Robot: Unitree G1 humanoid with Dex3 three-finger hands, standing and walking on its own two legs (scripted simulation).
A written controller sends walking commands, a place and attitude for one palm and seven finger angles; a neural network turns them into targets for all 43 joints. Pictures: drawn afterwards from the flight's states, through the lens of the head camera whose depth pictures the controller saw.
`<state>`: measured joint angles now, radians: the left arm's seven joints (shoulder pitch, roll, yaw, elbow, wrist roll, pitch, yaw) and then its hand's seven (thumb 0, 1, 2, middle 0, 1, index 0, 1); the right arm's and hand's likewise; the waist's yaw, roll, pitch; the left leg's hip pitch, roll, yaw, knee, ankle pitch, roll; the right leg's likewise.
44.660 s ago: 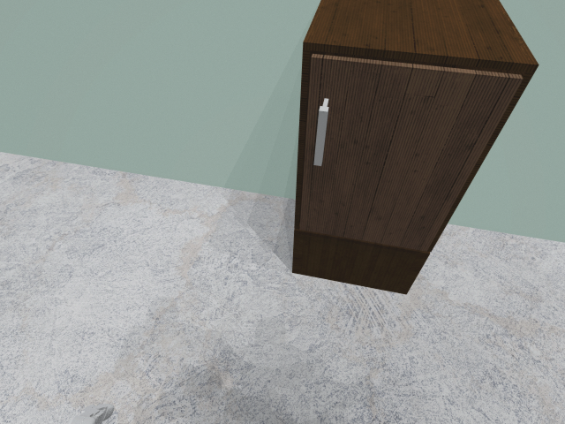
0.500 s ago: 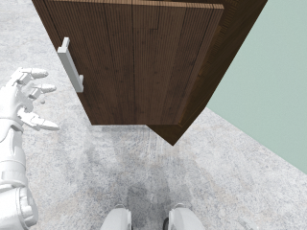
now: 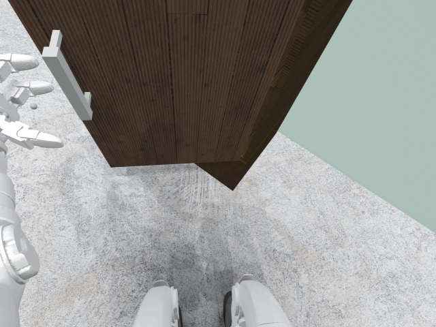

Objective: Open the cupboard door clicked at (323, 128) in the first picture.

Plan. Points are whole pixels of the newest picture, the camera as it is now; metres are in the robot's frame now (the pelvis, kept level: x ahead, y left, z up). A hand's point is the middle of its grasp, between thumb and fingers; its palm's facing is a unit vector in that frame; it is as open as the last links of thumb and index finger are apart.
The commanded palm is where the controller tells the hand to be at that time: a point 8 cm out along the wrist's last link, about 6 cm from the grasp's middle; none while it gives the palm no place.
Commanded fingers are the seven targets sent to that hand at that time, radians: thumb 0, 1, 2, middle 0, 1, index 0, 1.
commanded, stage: move the hooked fingers beside the handle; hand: left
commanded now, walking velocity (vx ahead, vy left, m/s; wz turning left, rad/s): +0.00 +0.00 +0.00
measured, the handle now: (72, 80) +0.53 +0.24 +0.06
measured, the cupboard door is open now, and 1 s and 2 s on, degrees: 42 42 42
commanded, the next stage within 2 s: slide the fingers in behind the handle in 0.88 s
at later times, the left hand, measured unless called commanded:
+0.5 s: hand (30, 108) +0.47 +0.29 +0.07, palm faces +0.06 -1.00 -0.02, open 14.0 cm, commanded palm +0.45 +0.33 +0.06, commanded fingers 0.00 -0.50 0.30 -0.30 -1.20 -0.30 -1.20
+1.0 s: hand (28, 107) +0.47 +0.30 +0.06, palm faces +0.07 -1.00 -0.02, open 14.0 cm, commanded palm +0.46 +0.33 +0.06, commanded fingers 0.00 -0.50 0.30 -0.30 -1.20 -0.30 -1.20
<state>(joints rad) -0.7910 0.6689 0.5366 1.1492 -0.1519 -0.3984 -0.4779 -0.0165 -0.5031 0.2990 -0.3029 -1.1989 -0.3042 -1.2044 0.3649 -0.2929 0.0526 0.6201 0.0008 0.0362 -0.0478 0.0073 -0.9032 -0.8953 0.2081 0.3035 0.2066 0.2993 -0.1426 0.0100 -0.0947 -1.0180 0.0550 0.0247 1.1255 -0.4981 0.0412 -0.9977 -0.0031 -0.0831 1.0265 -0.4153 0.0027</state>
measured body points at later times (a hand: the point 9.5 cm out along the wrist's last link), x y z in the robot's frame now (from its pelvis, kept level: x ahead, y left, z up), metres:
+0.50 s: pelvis +0.00 +0.00 +0.00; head +0.14 +0.04 +0.43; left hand +0.46 +0.34 +0.07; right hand +0.03 -0.27 -0.10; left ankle +0.01 +0.09 -0.66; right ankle +0.04 -0.13 -0.66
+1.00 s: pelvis +0.00 +0.00 -0.01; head +0.15 +0.04 +0.42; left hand +0.46 +0.35 +0.07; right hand +0.03 -0.28 -0.10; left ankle +0.01 +0.09 -0.66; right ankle +0.04 -0.13 -0.66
